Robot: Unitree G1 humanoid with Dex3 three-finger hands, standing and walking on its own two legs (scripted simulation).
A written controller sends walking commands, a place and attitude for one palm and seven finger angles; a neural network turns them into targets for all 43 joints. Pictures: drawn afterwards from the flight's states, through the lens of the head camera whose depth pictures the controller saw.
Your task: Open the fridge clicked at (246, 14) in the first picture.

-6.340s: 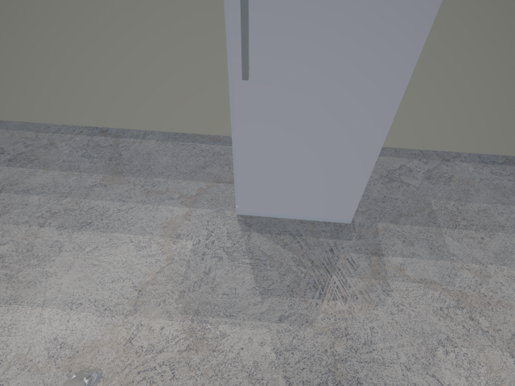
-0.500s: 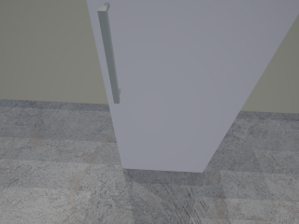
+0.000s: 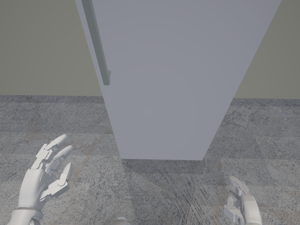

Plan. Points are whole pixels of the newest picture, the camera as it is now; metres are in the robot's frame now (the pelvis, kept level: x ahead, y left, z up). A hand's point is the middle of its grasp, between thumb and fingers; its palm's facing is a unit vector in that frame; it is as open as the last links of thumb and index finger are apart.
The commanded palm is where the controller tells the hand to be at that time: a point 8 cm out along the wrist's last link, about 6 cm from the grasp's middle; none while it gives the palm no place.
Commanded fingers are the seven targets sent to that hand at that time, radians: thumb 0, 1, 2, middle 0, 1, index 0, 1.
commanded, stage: raise the hand to about handle height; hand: left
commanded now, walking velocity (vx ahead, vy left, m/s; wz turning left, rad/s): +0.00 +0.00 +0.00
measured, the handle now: (98, 37) +0.56 +0.18 +0.22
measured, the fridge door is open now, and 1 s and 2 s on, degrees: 0 0 0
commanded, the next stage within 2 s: move the hooked fingers beside the handle in 1.78 s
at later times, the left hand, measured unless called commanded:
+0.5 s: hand (36, 167) +0.22 +0.26 +0.10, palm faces +0.04 -1.00 -0.05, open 11.0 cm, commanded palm +0.19 +0.31 +0.11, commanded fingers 0.00 -0.08 0.48 -0.27 -0.93 -0.27 -0.93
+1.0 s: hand (0, 140) +0.24 +0.30 +0.18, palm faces +0.08 -0.99 -0.07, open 13.7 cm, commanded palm +0.21 +0.35 +0.19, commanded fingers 0.00 -0.50 0.30 -0.30 -1.20 -0.30 -1.20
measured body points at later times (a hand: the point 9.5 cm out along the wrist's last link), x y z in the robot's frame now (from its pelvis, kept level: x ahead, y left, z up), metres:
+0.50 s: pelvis +0.00 +0.03 +0.02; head +0.02 +0.03 +0.47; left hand +0.22 +0.32 +0.10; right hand +0.16 -0.21 -0.06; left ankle +0.05 +0.14 -0.69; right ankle -0.02 -0.09 -0.69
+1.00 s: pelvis +0.00 +0.03 +0.04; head -0.01 +0.03 +0.49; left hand +0.23 +0.35 +0.18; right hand +0.20 -0.18 -0.02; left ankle +0.05 +0.14 -0.69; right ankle -0.02 -0.09 -0.69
